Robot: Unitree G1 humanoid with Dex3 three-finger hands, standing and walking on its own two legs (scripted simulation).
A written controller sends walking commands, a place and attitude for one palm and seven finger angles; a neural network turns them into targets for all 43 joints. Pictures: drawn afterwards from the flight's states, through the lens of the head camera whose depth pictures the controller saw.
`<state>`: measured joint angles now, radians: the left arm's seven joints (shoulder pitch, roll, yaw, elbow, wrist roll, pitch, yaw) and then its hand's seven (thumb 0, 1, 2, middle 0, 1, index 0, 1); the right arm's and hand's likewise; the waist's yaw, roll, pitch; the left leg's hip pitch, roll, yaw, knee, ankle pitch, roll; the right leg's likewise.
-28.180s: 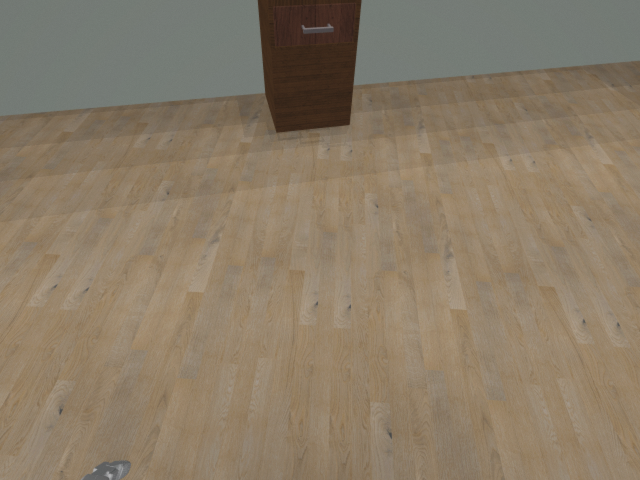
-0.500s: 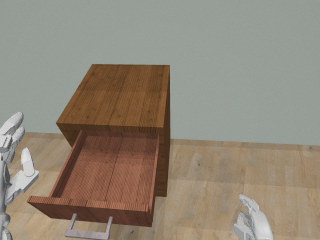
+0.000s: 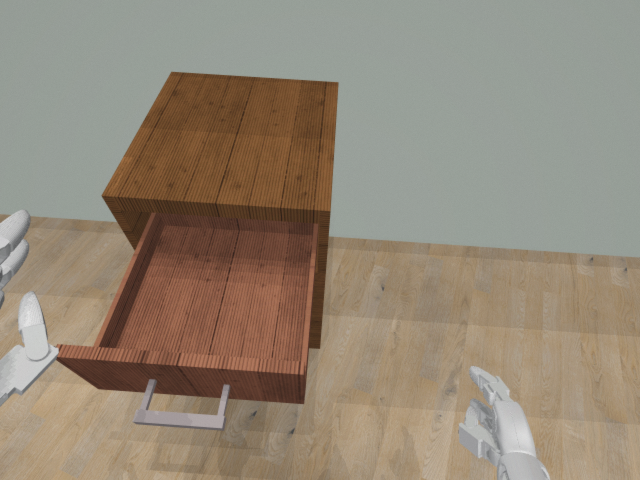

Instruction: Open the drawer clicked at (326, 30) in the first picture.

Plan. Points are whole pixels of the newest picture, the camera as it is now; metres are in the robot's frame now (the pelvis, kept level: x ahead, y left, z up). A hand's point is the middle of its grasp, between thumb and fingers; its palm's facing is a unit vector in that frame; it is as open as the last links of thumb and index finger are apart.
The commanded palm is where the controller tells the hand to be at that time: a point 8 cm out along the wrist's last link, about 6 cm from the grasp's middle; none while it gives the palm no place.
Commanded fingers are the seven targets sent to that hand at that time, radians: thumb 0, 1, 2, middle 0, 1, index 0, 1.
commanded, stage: step back with the hand held close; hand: left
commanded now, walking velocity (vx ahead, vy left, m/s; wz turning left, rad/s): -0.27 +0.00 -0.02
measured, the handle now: (184, 405) +0.25 +0.24 -0.21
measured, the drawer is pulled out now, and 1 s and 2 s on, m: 0.30 0.30 0.30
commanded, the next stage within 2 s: stop stepping back and stand still in 0.92 s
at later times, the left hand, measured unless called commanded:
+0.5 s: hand (45, 401) +0.16 +0.23 +0.16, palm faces +0.31 -0.82 -0.49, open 7.4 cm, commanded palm +0.09 +0.27 +0.18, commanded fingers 0.00 0.90 0.90 -0.20 -0.30 -0.20 -0.30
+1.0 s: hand out of the picture +0.04 +0.18 +0.15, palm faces +0.24 -0.87 -0.44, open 7.4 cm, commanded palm -0.02 +0.23 +0.18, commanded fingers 0.00 0.90 0.90 -0.20 -0.30 -0.20 -0.30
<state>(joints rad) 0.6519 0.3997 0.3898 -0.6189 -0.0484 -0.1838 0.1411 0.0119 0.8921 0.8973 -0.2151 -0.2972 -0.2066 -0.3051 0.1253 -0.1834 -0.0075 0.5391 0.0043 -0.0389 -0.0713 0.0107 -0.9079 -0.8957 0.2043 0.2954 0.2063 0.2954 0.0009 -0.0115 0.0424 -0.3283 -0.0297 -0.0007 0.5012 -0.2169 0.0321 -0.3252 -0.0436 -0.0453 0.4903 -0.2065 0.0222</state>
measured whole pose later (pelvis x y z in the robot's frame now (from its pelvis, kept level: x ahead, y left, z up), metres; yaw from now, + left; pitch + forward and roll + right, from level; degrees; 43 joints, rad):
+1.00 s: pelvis -0.17 -0.04 +0.00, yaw -3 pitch +3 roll +0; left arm 0.66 0.40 0.34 -0.70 -0.07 -0.16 0.13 0.02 0.89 0.90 -0.21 -0.30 -0.20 -0.30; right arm 0.09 -0.15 0.01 0.58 -0.01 -0.12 -0.05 0.01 -0.91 -0.90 0.20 0.30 0.21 0.30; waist 0.01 -0.05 0.05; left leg -0.42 0.02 0.02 0.45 -0.09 0.00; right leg -0.42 0.02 0.01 0.85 -0.46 0.02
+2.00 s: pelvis -0.30 -0.07 -0.01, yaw +6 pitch +2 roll -1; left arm 0.39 0.29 0.15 -0.10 0.04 -0.06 0.06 0.00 0.90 0.90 -0.21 -0.30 -0.20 -0.30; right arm 0.23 -0.26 -0.03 0.71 -0.03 -0.06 0.00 0.01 -0.91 -0.90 0.20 0.30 0.21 0.30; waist -0.03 0.01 -0.01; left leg -0.36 -0.03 0.02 0.59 -0.26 0.05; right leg -0.41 -0.02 -0.04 0.80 -0.46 0.00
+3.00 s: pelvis -0.28 -0.09 +0.01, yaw +4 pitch -2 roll +0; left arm 0.29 0.11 0.01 1.13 0.01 0.01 0.03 0.00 0.92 0.90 -0.20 -0.29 -0.20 -0.30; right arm 0.31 -0.11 0.00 1.12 -0.01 0.01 -0.04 0.00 -0.91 -0.90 0.20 0.29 0.20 0.29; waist -0.01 0.01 0.06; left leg -0.18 0.00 0.02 0.43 -0.22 0.01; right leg -0.15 0.02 -0.01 0.43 -0.24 -0.03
